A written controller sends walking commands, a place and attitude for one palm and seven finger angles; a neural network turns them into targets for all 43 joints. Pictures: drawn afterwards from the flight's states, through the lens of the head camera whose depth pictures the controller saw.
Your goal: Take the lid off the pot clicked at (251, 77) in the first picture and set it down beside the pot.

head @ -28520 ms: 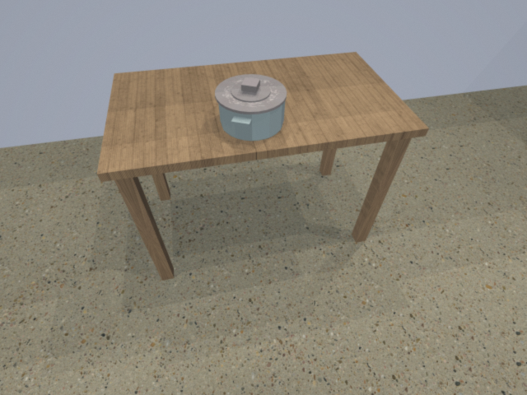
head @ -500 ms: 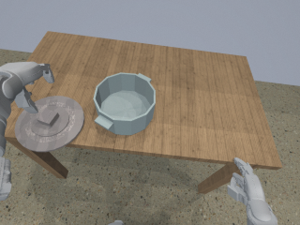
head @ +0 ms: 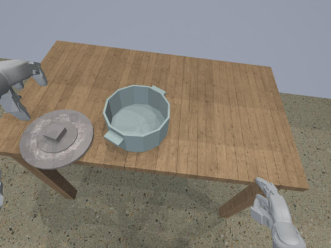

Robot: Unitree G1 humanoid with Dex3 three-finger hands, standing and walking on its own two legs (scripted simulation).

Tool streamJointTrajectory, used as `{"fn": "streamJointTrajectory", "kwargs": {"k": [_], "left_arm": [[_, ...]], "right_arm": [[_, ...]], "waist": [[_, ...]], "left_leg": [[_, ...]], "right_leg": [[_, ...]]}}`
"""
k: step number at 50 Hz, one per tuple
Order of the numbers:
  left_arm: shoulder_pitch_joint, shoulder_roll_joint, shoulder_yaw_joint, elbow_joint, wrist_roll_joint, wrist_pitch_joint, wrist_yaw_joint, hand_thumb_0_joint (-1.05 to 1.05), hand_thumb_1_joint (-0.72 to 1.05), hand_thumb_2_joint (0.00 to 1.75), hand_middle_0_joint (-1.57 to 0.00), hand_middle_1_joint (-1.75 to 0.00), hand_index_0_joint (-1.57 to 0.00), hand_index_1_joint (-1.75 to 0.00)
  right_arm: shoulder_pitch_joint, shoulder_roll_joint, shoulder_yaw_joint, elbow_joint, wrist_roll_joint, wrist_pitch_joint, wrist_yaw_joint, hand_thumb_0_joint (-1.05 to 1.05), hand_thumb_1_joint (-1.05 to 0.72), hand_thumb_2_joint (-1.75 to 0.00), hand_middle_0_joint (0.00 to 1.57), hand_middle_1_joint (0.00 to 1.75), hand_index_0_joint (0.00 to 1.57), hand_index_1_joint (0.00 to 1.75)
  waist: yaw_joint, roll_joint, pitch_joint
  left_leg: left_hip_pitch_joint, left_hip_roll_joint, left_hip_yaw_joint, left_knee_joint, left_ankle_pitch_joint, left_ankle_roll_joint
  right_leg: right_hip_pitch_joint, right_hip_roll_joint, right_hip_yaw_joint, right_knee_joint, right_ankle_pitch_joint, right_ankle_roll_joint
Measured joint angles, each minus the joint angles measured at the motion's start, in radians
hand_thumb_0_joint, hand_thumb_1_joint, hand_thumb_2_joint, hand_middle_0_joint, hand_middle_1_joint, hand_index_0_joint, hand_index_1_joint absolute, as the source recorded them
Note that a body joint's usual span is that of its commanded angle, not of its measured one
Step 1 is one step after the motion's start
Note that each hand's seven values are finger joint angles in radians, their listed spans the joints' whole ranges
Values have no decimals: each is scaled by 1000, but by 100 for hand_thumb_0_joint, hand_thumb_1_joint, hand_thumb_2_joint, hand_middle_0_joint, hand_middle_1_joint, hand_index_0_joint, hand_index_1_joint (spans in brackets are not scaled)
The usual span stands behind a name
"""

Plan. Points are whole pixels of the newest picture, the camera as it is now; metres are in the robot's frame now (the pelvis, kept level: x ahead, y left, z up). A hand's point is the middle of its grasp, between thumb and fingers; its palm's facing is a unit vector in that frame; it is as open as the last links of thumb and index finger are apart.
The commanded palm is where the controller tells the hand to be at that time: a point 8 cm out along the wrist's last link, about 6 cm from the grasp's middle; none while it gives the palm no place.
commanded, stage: draw the hand back to the body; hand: left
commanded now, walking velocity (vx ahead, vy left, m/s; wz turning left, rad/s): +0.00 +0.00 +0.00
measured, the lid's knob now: (55, 132) +0.43 +0.34 -0.07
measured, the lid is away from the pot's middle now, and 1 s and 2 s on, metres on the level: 0.25 0.25 0.25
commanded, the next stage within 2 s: none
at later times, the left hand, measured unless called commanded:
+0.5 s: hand (21, 108) +0.38 +0.34 +0.10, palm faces -0.39 -0.12 -0.91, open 10.9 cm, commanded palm +0.38 +0.33 +0.17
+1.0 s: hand (46, 95) +0.38 +0.26 +0.15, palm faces +0.47 -0.82 -0.34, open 10.2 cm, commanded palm +0.32 +0.30 +0.17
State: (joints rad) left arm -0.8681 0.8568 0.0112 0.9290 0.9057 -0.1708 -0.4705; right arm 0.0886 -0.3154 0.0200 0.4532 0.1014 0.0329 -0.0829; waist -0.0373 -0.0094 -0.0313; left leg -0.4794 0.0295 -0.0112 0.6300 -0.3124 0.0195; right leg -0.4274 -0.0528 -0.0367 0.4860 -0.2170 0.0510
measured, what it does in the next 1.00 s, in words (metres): stands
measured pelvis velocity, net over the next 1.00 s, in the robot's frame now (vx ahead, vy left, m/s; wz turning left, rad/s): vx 0.03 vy -0.04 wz -0.02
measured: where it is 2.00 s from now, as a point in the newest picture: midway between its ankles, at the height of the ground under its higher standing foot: outside the picture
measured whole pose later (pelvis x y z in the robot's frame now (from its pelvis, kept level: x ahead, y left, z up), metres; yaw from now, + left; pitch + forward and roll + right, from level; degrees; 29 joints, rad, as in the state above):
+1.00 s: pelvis +0.03 -0.04 +0.01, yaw -1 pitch +0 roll -1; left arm -0.23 0.46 0.38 0.30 -0.04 -0.04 0.12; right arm 0.24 -0.24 0.04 0.68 0.06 -0.04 -0.07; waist 0.00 0.05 0.06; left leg -0.15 0.06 0.01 0.43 -0.28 -0.03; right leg -0.17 -0.03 -0.02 0.40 -0.24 0.02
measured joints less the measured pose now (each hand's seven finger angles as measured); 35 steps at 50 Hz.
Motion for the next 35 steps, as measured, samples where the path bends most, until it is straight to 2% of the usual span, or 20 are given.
{"fn": "streamJointTrajectory", "kwargs": {"k": [4, 7, 15, 19, 29, 30, 31, 32, 34, 35], "left_arm": [[-8, 2, -13, 23, 2, 14, -11, 0, 9, 45, -30, -97, -30, -97], [11, -6, -3, -8, 9, 12, -8, 0, 9, 45, -30, -97, -30, -97], [84, -18, 38, -82, -8, -4, 3, 0, 9, 45, -30, -97, -30, -97], [134, -28, 29, -135, -14, 9, -1, 0, 9, 45, -30, -97, -30, -97], [281, -45, 74, -309, -48, 6, 12, 0, 9, 45, -30, -97, -30, -97], [290, -62, 88, -309, -174, 22, 41, 0, 9, 45, -30, -97, -30, -97], [299, -96, 104, -308, -325, 34, 103, 0, 9, 45, -31, -97, -31, -97], [312, -138, 118, -315, -447, 44, 171, 0, 9, 45, -31, -97, -31, -97], [349, -220, 160, -330, -640, 54, 287, 0, 9, 45, -31, -97, -31, -97], [369, -253, 188, -337, -707, 58, 334, 0, 9, 45, -31, -97, -31, -97]], "right_arm": [[-6, -1, 2, 2, 1, 0, 4, 1, -90, -90, 21, 30, 20, 32], [-3, 0, 0, 3, -3, -2, 2, 1, -90, -90, 21, 30, 20, 32], [7, 7, -13, 2, -6, 10, 8, 1, -90, -90, 21, 30, 19, 31], [11, 5, -23, -6, -7, 25, 16, 1, -90, -90, 21, 30, 19, 31], [7, 6, -32, 2, -15, 47, 20, 1, -90, -90, 21, 30, 17, 31], [16, 8, -39, -5, -10, 43, 16, 1, -90, -90, 21, 30, 17, 30], [30, 9, -44, -12, -8, 30, 7, 1, -90, -90, 21, 30, 17, 30], [43, 11, -46, -15, -6, 13, -2, 1, -90, -90, 21, 30, 16, 29], [55, 19, -32, -3, -8, -14, -15, 1, -90, -90, 21, 30, 13, 28], [53, 25, -18, 10, -10, -22, -19, 1, -90, -90, 21, 30, 13, 28]], "waist": [[0, -4, 5], [1, -4, 7], [3, 5, 0], [9, 9, 6], [19, 17, 21], [27, 21, 34], [39, 25, 53], [49, 28, 67], [59, 23, 77], [58, 15, 79]], "left_leg": [[0, 1, 1, -2, 2, -1], [4, 1, -1, -8, 5, -1], [30, -3, 0, -23, 7, -1], [45, -5, 0, -30, 9, 0], [93, -9, -5, -61, 25, -2], [109, -10, -4, -67, 28, -3], [131, -11, -4, -77, 30, -5], [153, -13, -3, -88, 33, -7], [185, -15, 4, -107, 37, -10], [199, -13, 9, -116, 38, -11]], "right_leg": [[-1, 1, 1, 0, 1, 1], [3, 2, -1, -7, 4, -3], [29, -2, -1, -19, 4, -3], [43, -4, -1, -23, 4, -4], [91, -7, -7, -49, 15, -7], [105, -8, -7, -51, 15, -15], [124, -8, -7, -53, 12, -30], [141, -10, -7, -55, 9, -42], [163, -12, 0, -58, 6, -39], [170, -12, 5, -58, 6, -29]]}}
